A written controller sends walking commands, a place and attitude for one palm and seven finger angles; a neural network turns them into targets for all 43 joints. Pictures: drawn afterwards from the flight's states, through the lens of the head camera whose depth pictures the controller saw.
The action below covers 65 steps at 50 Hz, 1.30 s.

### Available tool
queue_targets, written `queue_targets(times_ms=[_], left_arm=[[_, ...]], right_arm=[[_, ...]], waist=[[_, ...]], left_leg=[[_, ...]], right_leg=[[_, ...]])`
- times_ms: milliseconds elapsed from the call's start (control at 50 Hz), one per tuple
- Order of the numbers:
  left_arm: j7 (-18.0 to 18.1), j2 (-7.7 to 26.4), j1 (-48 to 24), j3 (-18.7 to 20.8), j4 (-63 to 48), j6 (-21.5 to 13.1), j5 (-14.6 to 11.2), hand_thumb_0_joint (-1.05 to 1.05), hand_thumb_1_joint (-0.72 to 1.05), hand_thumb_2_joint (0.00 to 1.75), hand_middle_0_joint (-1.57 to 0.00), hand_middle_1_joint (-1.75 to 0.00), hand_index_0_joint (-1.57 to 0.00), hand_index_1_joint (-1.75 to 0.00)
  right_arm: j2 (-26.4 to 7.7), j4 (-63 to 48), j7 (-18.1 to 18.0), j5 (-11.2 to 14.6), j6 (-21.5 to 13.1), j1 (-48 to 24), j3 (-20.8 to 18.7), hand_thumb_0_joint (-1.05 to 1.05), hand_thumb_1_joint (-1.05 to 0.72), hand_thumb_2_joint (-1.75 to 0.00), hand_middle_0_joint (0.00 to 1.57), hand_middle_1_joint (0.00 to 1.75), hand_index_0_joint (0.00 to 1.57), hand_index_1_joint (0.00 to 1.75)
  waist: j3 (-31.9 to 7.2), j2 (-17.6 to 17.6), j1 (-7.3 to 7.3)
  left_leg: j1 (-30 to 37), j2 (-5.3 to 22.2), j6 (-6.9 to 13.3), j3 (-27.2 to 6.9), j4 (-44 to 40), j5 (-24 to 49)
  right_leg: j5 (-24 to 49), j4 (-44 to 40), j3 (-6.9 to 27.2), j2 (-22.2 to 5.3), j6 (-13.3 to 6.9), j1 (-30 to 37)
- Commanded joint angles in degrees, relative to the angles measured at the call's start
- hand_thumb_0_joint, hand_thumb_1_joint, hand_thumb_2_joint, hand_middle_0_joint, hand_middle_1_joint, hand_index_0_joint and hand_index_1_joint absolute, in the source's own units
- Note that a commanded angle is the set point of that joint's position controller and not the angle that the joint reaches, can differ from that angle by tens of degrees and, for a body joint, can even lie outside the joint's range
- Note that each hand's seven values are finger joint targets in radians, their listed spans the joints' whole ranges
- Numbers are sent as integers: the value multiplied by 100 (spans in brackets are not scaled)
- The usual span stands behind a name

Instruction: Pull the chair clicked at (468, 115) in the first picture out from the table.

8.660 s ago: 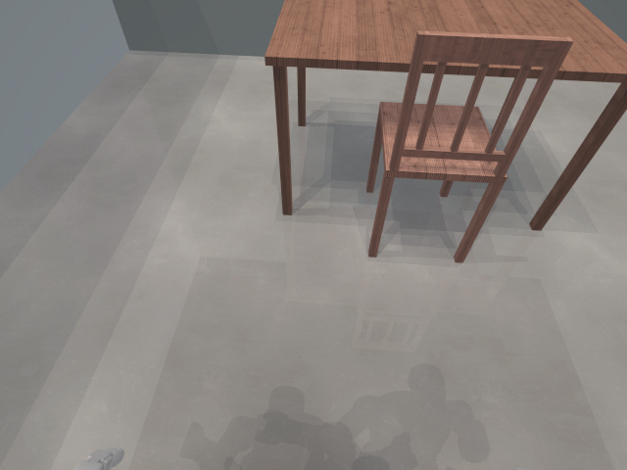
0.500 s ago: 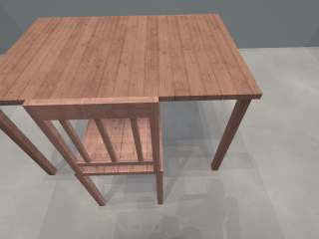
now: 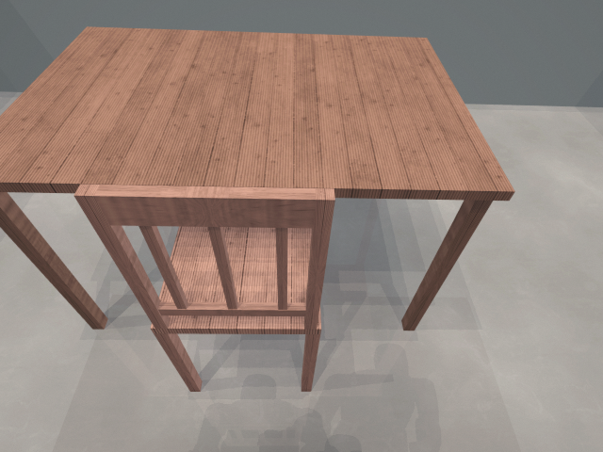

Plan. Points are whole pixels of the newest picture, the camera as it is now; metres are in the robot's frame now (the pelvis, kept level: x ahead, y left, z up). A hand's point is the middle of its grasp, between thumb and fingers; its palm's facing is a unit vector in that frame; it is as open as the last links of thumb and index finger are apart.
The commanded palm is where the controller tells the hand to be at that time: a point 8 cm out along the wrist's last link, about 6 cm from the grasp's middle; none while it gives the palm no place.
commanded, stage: look again from close up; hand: left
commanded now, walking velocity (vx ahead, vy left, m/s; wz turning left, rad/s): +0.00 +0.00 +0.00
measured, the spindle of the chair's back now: (224, 270) +0.43 +0.17 -0.09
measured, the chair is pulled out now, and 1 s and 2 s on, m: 0.00 0.00 0.00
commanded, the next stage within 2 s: shuffle to correct the standing spot in 0.22 s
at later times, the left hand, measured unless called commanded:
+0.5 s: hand out of the picture -0.01 +0.18 -0.18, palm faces +0.03 -0.98 -0.21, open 7.4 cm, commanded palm none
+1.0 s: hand out of the picture +0.00 +0.25 -0.18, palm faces +0.01 -0.98 -0.18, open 7.4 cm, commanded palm none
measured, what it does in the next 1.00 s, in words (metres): lifts its right foot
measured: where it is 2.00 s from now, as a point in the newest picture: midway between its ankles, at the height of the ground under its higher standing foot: outside the picture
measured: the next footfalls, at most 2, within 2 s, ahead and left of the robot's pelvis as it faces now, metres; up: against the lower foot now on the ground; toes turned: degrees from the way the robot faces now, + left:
right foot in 1.16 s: +0.00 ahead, -0.07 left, +0.00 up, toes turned +1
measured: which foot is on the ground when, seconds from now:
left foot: down 0.00-1.00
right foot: down 0.00-0.66, up 0.68-1.00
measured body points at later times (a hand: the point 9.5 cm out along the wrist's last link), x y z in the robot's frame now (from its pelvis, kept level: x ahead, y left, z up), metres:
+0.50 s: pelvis -0.01 +0.00 +0.00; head +0.01 +0.01 +0.45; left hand -0.01 +0.24 -0.16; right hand +0.02 -0.23 -0.16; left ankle -0.01 +0.09 -0.74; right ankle -0.05 -0.14 -0.74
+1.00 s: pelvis -0.02 +0.07 +0.00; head +0.00 +0.09 +0.45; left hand +0.00 +0.30 -0.16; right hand +0.02 -0.16 -0.14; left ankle +0.00 +0.10 -0.74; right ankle -0.06 -0.07 -0.71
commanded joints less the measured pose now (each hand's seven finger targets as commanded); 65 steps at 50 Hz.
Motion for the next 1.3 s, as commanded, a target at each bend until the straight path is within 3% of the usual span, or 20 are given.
queue_targets(times_ms=[0,320,400,460,500,540,580,600,620,640,680,720,780,1040,1140,1160,1180,1200,1240,1280], left_arm=[[40,529,352,121,-165,-96,-10,0,90,90,-20,-30,-20,-30],[45,520,420,121,-2,-102,-16,0,90,90,-20,-30,-20,-30],[93,756,459,279,-154,-46,-14,0,90,90,-20,-30,-20,-30],[114,1031,511,418,-313,-12,10,0,90,90,-20,-30,-20,-30],[137,1208,527,505,-445,4,43,0,90,90,-20,-30,-20,-30],[161,1273,463,554,-566,5,97,0,90,90,-20,-30,-20,-30],[142,1308,50,552,-704,23,115,0,90,90,-20,-30,-20,-30],[123,1252,-174,550,-805,48,83,0,90,90,-20,-30,-20,-30],[93,1015,-254,494,-936,89,55,0,90,90,-20,-30,-20,-30],[92,640,-115,426,-949,164,34,0,90,90,-20,-30,-20,-30],[79,594,-164,381,-788,218,54,0,90,90,-20,-30,-20,-30],[-19,506,42,318,-626,144,95,0,90,90,-20,-30,-20,-30],[-65,422,218,248,-507,119,111,0,90,90,-20,-30,-20,-30],[6,205,231,159,-228,149,29,0,90,90,-20,-30,-20,-30],[44,150,460,74,17,28,-11,0,90,90,-20,-30,-20,-30],[216,294,420,37,192,11,100,0,90,90,-20,-30,-20,-30],[154,328,677,65,25,38,-4,0,90,90,-20,-30,-20,-30],[92,368,781,76,-1,62,32,0,90,90,-20,-30,-20,-30],[30,231,865,75,10,-76,39,0,90,90,-20,-30,-20,-30],[58,41,686,0,25,-204,0,0,90,90,-20,-30,-20,-30]], right_arm=[[-678,-153,-53,19,-118,243,-154,0,-90,-90,20,30,20,30],[-613,67,-46,44,-101,252,-145,0,-90,-90,20,30,20,30],[-709,-195,-32,14,39,111,-221,0,-90,-90,20,30,20,30],[-725,-498,-11,0,128,9,-292,0,-90,-90,20,30,20,30],[-645,-661,1,-15,184,-95,-350,0,-90,-90,20,30,20,30],[-578,-817,22,-15,226,-212,-377,0,-90,-90,20,30,20,30],[-509,-850,70,12,216,-17,-371,0,-90,-90,20,30,20,30],[-571,-739,91,3,176,311,-368,0,-90,-90,20,30,20,30],[-879,-670,86,-38,138,550,-420,0,-90,-90,20,30,20,30],[-1204,-649,91,-81,150,650,-488,0,-90,-90,20,30,20,30],[-1043,-714,13,-79,140,367,-396,0,-90,-90,20,30,20,30],[-859,-786,13,-85,61,39,-322,0,-90,-90,20,30,20,30],[-713,-572,-18,-44,-50,231,-259,0,-90,-90,20,30,20,30],[-558,79,-102,1,-49,596,-259,0,-90,-90,20,30,20,30],[-314,274,-77,70,-74,642,-183,0,-90,-90,20,30,20,30],[-817,-135,-63,55,-18,567,-164,0,-90,-90,20,30,20,30],[-770,-201,-26,-31,15,615,-168,0,-90,-90,20,30,20,30],[-856,-338,-12,-26,55,391,-236,0,-90,-90,20,30,20,30],[-661,-420,5,-28,23,273,-199,0,-90,-90,20,30,20,30],[-422,-363,-16,10,-59,534,-115,0,-90,-90,20,30,20,30]], waist=[[15,75,-9],[174,67,21],[53,126,75],[-44,-423,131],[-1,-1045,194],[145,-1201,230],[122,-1058,-45],[-62,-802,-205],[-183,169,-283],[-215,1609,-240],[48,813,-148],[44,243,1],[-112,331,-38],[23,325,-118],[219,234,-41],[331,654,-214],[-75,1272,-39],[104,1394,17],[-14,553,95],[143,-184,-51]], left_leg=[[344,726,7,-758,-530,1826],[315,685,-1,-716,-607,1651],[-53,587,-51,-674,-217,1507],[-619,296,-148,-446,466,1139],[-1018,79,-278,-213,1127,156],[-1336,71,-337,-217,1593,-1038],[-623,147,-318,-205,547,-619],[169,145,-270,-138,-179,375],[782,743,29,-864,-463,1329],[786,1715,526,-1967,-1053,1572],[-121,1825,814,-2450,-1445,111],[-277,1626,808,-2037,-1597,-291],[126,1424,686,-1594,-1697,124],[344,1463,511,-1637,-1531,685],[-111,950,33,-1260,-1405,38],[-47,998,-325,-1080,-1079,1311],[-355,1007,-312,-1648,-1647,-1206],[-602,1084,-78,-1880,-1902,-2124],[-543,973,243,-1588,-1400,-1110],[-488,802,160,-1279,-954,-195]], right_leg=[[1199,-352,264,-294,-252,-285],[1268,-493,284,-385,-245,-285],[1559,-145,442,-703,-398,-266],[1924,-163,876,-1246,-689,-30],[2347,-308,1399,-1867,-1111,-29],[2735,-325,1599,-2185,-1381,-132],[2846,117,1074,-1891,-1068,-631],[2540,575,614,-1421,-740,-973],[1226,1378,-10,-650,-372,-1584],[-1633,2581,-450,0,-90,-2038],[-1390,3720,202,-121,-229,-2005],[-806,3664,169,-201,-207,-1929],[-445,2982,92,-182,-120,-1749],[-495,601,149,-35,-162,-890],[635,-737,338,-213,-323,-190],[376,162,-65,-35,-264,-510],[-731,706,-120,223,-313,-418],[-720,1041,-146,274,-353,-755],[-311,537,-21,118,-421,-562],[221,-391,363,-93,-530,-382]])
